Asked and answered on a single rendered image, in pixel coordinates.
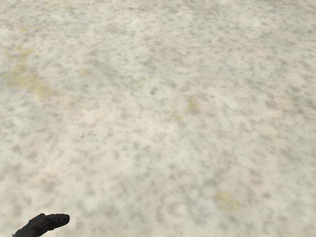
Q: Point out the left robot hand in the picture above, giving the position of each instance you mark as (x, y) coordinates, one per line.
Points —
(41, 224)

